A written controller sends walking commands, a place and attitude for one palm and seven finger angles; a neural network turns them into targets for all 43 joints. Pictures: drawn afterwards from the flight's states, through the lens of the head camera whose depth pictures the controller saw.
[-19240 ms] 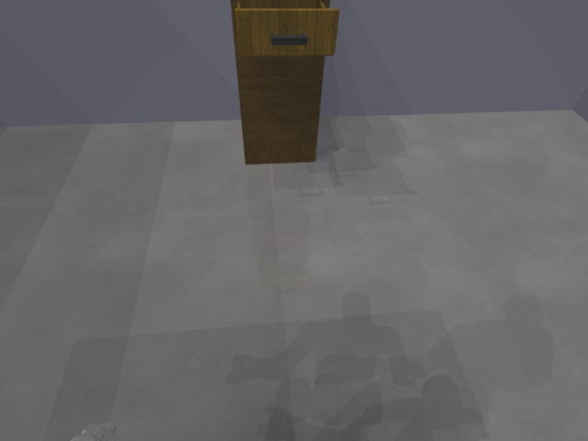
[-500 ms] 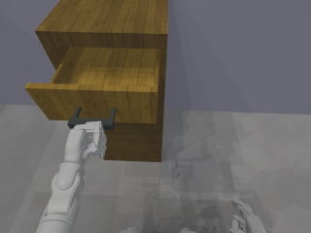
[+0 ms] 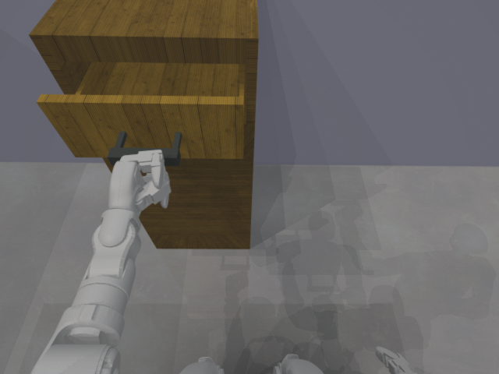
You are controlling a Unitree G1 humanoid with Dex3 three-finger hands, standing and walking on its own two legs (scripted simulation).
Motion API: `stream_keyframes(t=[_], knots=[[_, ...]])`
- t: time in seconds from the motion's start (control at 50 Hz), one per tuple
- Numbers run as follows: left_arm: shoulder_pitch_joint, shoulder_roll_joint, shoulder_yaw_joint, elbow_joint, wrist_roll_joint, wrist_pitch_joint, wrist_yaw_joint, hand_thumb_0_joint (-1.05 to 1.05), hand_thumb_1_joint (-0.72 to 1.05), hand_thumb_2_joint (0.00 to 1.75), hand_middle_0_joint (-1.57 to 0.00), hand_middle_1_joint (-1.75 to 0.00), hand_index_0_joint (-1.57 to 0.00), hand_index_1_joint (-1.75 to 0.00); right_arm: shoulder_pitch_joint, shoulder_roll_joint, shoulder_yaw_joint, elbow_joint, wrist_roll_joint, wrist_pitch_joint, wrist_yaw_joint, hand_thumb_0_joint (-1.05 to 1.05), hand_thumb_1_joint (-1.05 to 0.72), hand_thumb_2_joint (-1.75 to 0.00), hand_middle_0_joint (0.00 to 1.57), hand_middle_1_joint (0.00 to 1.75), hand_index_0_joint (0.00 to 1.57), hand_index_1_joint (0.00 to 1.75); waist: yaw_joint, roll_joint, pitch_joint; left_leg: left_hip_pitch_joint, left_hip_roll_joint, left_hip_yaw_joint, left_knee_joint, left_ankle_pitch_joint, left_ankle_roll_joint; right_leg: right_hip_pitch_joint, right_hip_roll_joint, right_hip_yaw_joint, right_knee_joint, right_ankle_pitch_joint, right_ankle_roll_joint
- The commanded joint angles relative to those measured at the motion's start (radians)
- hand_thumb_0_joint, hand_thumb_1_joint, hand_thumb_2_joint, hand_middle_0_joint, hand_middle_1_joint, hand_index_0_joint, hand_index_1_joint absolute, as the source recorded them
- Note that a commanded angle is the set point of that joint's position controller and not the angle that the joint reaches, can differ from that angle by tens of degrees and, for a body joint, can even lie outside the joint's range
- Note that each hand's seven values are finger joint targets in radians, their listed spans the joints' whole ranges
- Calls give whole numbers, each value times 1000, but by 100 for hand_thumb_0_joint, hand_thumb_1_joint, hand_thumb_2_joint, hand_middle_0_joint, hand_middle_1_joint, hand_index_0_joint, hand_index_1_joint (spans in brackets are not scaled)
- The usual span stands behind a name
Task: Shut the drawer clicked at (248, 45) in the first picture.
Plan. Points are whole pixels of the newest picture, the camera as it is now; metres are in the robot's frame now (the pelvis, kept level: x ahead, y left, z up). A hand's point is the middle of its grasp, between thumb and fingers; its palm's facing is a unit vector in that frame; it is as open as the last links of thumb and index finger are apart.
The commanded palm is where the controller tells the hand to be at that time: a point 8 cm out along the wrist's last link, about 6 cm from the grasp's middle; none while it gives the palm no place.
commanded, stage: push the drawer shut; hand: left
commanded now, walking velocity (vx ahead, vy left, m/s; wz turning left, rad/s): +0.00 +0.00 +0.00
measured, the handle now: (147, 147) +0.48 +0.18 +0.06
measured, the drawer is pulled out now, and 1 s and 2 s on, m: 0.11 0.00 0.00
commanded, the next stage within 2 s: pull the fist back off the drawer in 1.24 s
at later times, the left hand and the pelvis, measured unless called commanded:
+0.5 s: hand (172, 151) +0.48 +0.13 +0.06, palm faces +0.00 -1.00 -0.03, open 3.1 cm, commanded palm +0.45 +0.18 +0.06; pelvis +0.01 +0.00 -0.01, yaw -1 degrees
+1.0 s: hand (171, 136) +0.51 +0.14 +0.06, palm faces +0.01 -1.00 -0.03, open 2.8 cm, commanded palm +0.51 +0.19 +0.06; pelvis +0.00 +0.00 -0.01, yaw -1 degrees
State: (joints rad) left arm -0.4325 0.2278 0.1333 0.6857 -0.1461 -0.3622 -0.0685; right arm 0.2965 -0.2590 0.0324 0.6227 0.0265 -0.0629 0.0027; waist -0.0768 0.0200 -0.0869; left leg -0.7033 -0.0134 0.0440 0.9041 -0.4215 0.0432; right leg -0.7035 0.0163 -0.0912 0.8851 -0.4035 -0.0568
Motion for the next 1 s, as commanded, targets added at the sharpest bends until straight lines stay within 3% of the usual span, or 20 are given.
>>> stream_keyframes(t=[0.0, 0.06, 0.12, 0.16, 0.2, 0.28, 0.32, 0.34, 0.42, 0.5, 0.52, 0.6, 0.7, 0.76, 0.78, 0.8, 0.84, 0.88, 0.9, 0.98], knots=[[-430, 127, 46, -172, -13, -83, 6, 0, 90, 90, -140, -160, -140, -160, 42, -135, -59, -101, -3, -27, -2, 0, -90, -90, 20, 30, 20, 30, -24, 0, -344, 145, 10, -79, -115, 206, -17, 169, -6, 94, -112, 240, 32], [-470, 174, 83, -125, -6, -91, 7, 0, 90, 90, -140, -160, -140, -160, 65, -144, -62, -92, -6, -18, 0, 0, -90, -90, 20, 30, 20, 30, -26, -18, -351, 129, 11, -80, -111, 215, -15, 170, -3, 96, -103, 253, 33], [-543, 142, 59, -96, 1, -98, 7, 0, 90, 90, -140, -160, -140, -160, 79, -139, -64, -84, -7, -11, 5, 0, -90, -90, 20, 30, 20, 30, -44, 3, -364, 138, 10, -75, -96, 228, -13, 144, -3, 97, -99, 264, 35], [-555, 190, 98, -68, 11, -102, 9, 0, 90, 90, -140, -160, -140, -160, 98, -145, -66, -79, -11, -4, 5, 0, -90, -90, 20, 30, 20, 30, -35, 11, -384, 137, 10, -78, -91, 248, -15, 149, 0, 98, -87, 279, 32], [-577, 202, 110, -21, 12, -100, 8, 0, 90, 90, -140, -160, -140, -160, 105, -145, -66, -75, -11, 3, 5, 0, -90, -90, 20, 30, 20, 30, -44, -29, -376, 103, 9, -70, -84, 230, -10, 162, -1, 105, -94, 281, 37], [-646, 236, 134, 35, 19, -105, -2, 0, 90, 90, -140, -160, -140, -160, 127, -144, -62, -67, -13, 11, 5, 0, -90, -90, 20, 30, 20, 30, -47, 16, -382, 86, 6, -65, -77, 222, -9, 154, 0, 112, -88, 277, 35], [-695, 241, 134, 59, 21, -110, -7, 0, 90, 90, -140, -160, -140, -160, 136, -145, -60, -64, -15, 16, 6, 0, -90, -90, 20, 30, 20, 30, -62, 9, -386, 82, 8, -69, -73, 220, -8, 141, 2, 110, -85, 270, 36], [-705, 270, 159, 65, 24, -113, -5, 0, 90, 90, -140, -160, -140, -160, 145, -152, -64, -64, -18, 18, 5, 0, -90, -90, 20, 30, 20, 30, -61, -6, -407, 84, 8, -71, -65, 236, -6, 149, 5, 110, -79, 285, 35], [-717, 267, 161, 74, 24, -125, -15, 0, 90, 90, -140, -160, -140, -160, 161, -149, -65, -65, -21, 26, 11, 0, -90, -90, 20, 30, 20, 30, -59, 31, -465, 120, 11, -68, -56, 292, -10, 153, 6, 108, -69, 331, 35], [-751, 271, 166, 130, 30, -127, -13, 0, 90, 90, -140, -160, -140, -160, 176, -150, -65, -58, -25, 37, 16, 0, -90, -90, 20, 30, 20, 30, -74, 12, -437, 80, 12, -63, -46, 279, -6, 142, 9, 112, -72, 326, 38], [-776, 304, 189, 136, 33, -130, -8, 0, 90, 90, -140, -160, -140, -160, 184, -154, -65, -54, -26, 38, 15, 0, -90, -90, 20, 30, 20, 30, -76, -3, -427, 58, 11, -63, -47, 262, -3, 151, 8, 117, -75, 319, 40], [-787, 333, 205, 170, 50, -137, -5, 0, 90, 90, -140, -160, -140, -160, 197, -155, -64, -54, -28, 50, 18, 0, -90, -90, 20, 30, 20, 30, -76, 32, -437, 56, 9, -59, -42, 278, -2, 150, 8, 122, -71, 335, 38], [-892, 337, 195, 212, 62, -138, -3, 0, 90, 90, -140, -160, -140, -160, 222, -160, -63, -40, -34, 58, 20, 0, -90, -90, 20, 30, 20, 30, -112, 34, -430, 53, 14, -72, -27, 267, 0, 93, 12, 116, -66, 305, 40], [-908, 364, 212, 211, 73, -145, 2, 0, 90, 90, -140, -160, -140, -160, 235, -164, -64, -41, -38, 63, 21, 0, -90, -90, 20, 30, 20, 30, -108, 81, -487, 88, 15, -76, -21, 296, -3, 84, 12, 114, -57, 314, 37], [-933, 345, 198, 212, 70, -145, 0, 0, 90, 90, -140, -160, -140, -160, 236, -162, -63, -37, -40, 63, 22, 0, -90, -90, 20, 30, 20, 30, -120, 76, -486, 98, 17, -78, -18, 297, -2, 69, 14, 110, -58, 312, 39], [-926, 375, 225, 239, 71, -142, 2, 0, 90, 90, -140, -160, -140, -160, 243, -166, -64, -33, -41, 65, 22, 0, -90, -90, 20, 30, 20, 30, -114, 66, -478, 80, 17, -76, -13, 294, -1, 76, 15, 113, -61, 310, 39], [-939, 410, 245, 278, 75, -133, 4, 0, 90, 90, -140, -160, -140, -160, 256, -173, -61, -31, -44, 70, 20, 0, -90, -90, 20, 30, 20, 30, -129, 30, -455, 36, 16, -75, -12, 280, 4, 88, 17, 119, -64, 313, 41], [-973, 409, 239, 269, 77, -132, -1, 0, 90, 90, -140, -160, -140, -160, 259, -171, -60, -35, -41, 72, 20, 0, -90, -90, 20, 30, 20, 30, -133, 52, -469, 34, 15, -75, -12, 274, 4, 90, 17, 121, -66, 308, 42], [-999, 422, 245, 279, 77, -129, 0, 0, 90, 90, -140, -160, -140, -160, 262, -173, -60, -29, -40, 73, 17, 0, -90, -90, 20, 30, 20, 30, -146, 26, -452, 16, 17, -75, -9, 251, 7, 82, 17, 123, -73, 288, 45], [-1098, 423, 226, 279, 87, -136, 5, 0, 90, 90, -140, -160, -140, -160, 273, -175, -57, -16, -43, 66, 14, 0, -90, -90, 20, 30, 20, 30, -172, 83, -461, 41, 20, -91, -1, 223, 5, 19, 18, 118, -73, 230, 43]])
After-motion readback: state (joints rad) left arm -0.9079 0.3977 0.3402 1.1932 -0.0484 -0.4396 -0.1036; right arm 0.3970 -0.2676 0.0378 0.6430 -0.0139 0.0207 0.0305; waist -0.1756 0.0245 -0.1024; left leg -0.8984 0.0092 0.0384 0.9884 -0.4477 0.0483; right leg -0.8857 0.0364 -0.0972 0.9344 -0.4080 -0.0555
